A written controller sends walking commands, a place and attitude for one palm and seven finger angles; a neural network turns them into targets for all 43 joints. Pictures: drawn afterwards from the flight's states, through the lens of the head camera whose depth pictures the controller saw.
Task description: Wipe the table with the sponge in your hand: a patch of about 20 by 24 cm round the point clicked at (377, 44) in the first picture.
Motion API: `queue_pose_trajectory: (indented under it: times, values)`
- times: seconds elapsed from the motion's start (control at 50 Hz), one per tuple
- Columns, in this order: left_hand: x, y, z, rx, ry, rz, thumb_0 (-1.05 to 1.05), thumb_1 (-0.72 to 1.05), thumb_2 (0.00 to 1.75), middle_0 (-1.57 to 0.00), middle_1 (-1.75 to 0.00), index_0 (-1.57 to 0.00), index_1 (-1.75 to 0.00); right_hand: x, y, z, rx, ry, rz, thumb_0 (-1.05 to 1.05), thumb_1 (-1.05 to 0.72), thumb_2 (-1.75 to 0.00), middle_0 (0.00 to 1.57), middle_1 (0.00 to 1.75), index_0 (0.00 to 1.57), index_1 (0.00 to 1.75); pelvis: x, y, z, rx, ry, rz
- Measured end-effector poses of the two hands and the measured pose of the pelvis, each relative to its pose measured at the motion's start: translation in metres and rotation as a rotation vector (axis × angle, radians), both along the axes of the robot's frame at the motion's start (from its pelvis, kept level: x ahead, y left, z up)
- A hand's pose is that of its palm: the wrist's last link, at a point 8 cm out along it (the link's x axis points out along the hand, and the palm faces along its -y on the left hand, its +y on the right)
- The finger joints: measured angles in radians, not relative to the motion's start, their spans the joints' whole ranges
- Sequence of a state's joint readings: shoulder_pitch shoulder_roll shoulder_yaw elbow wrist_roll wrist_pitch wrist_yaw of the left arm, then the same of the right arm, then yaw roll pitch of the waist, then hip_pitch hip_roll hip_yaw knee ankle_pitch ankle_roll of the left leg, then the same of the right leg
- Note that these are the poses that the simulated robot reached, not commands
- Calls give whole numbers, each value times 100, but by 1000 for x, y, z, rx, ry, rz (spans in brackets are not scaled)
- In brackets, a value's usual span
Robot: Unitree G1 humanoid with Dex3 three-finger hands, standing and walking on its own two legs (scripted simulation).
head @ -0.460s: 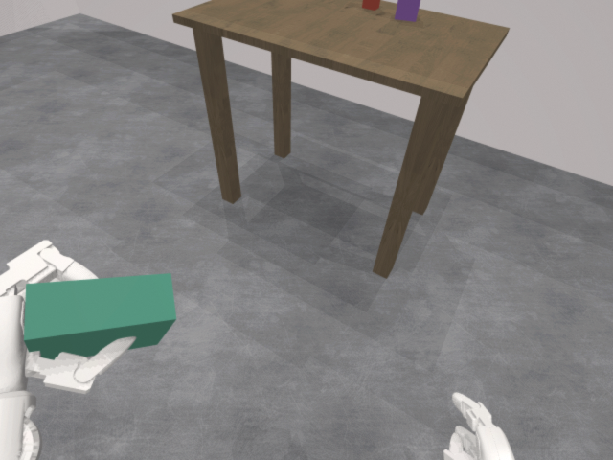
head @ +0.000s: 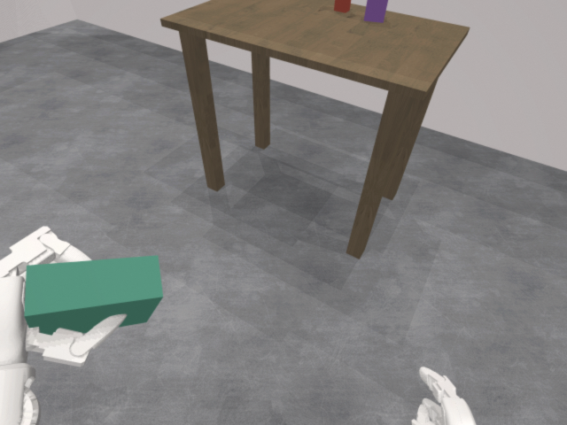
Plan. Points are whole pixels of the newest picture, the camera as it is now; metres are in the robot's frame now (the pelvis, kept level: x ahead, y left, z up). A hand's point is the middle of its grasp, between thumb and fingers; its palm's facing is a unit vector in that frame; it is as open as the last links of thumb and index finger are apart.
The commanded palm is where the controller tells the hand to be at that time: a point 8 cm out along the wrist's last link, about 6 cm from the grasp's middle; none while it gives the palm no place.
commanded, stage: walk to a spot facing it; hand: left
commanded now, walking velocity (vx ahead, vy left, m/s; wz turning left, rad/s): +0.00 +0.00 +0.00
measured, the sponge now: (115, 296) +0.22 +0.21 +0.13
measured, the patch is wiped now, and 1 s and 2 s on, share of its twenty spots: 0.00 0.00 0.00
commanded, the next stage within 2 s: none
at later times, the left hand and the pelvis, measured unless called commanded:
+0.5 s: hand (51, 289) +0.22 +0.26 +0.16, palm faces +0.52 -0.76 -0.40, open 9.0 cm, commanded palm +0.15 +0.30 +0.18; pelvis +0.04 +0.00 -0.02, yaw +10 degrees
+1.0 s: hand (12, 250) +0.24 +0.31 +0.18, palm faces +0.70 -0.58 -0.42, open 9.0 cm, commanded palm +0.19 +0.33 +0.18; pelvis +0.15 +0.01 +0.00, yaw +23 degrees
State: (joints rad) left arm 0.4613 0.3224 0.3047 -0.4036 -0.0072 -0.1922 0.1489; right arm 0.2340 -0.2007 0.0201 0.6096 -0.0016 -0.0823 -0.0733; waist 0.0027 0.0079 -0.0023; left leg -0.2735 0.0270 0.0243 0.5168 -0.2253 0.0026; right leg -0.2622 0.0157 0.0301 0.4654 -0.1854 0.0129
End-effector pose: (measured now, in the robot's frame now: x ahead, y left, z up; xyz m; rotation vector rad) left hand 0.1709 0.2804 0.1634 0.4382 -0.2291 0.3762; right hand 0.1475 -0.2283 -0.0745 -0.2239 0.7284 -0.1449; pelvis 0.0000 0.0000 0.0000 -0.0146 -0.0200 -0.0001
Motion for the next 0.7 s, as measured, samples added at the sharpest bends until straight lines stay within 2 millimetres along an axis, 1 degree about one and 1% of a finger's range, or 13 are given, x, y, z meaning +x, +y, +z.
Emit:
queue_pose_trajectory:
  times: [0.14, 0.24, 0.34, 0.4, 0.48, 0.54, 0.58, 0.64, 0.66, 0.7]
  values:
    - [-2, 3, 0, 7, -6, -2, -1, -40, 104, -85, -140, -85, -140, -4, -1, 0, -11, 8, -6, 1, -91, -90, 20, 30, 21, 30, -1, 2, -1, 0, 0, 15]
    - [-6, 10, 3, 22, -33, 22, -1, -40, 104, -85, -140, -85, -140, -3, 0, -6, -30, 32, -3, 1, -91, -90, 20, 30, 21, 30, 5, 6, -6, -3, 9, 50]
    - [-7, 24, 5, 63, -71, 67, -1, -40, 104, -85, -140, -85, -140, 5, 6, -19, -35, 60, 18, 1, -91, -90, 20, 30, 21, 30, 15, 9, -15, -4, 9, 84]
    - [-4, 26, 5, 74, -67, 101, -1, -40, 104, -85, -140, -85, -140, 14, 12, -27, -11, 76, 42, 1, -91, -90, 20, 30, 21, 30, 24, 5, -17, -10, 11, 110]
    - [-2, 19, 6, 77, -60, 117, -1, -40, 104, -85, -140, -85, -140, 31, 20, -35, 28, 104, 105, 1, -91, -90, 20, 30, 21, 30, 36, -2, -17, -22, 10, 158]
    - [-3, 18, 7, 63, -69, 131, -1, -40, 104, -85, -140, -85, -140, 49, 23, -35, 14, 138, 152, 1, -91, -90, 20, 30, 21, 30, 46, -1, -15, -7, 9, 213]
    - [-6, 24, 7, 67, -52, 158, -1, -40, 104, -85, -140, -85, -140, 63, 27, -32, -8, 158, 183, 1, -91, -90, 20, 30, 21, 30, 53, 2, -11, 4, 12, 239]
    - [-11, 39, 8, 83, -41, 215, -1, -41, 104, -85, -140, -85, -140, 90, 36, -23, -48, 157, 233, 1, -91, -90, 20, 30, 21, 30, 64, 9, -8, 27, 22, 277]
    - [-13, 45, 8, 87, -46, 236, -1, -41, 104, -85, -140, -85, -140, 101, 41, -21, -61, 142, 250, 1, -91, -90, 20, 30, 21, 30, 68, 13, -10, 34, 24, 288]
    - [-14, 56, 6, 102, -68, 266, -1, -41, 104, -85, -140, -85, -140, 126, 50, -22, -77, 80, 269, 1, -91, -90, 20, 30, 21, 30, 73, 22, -20, 34, 20, 293]
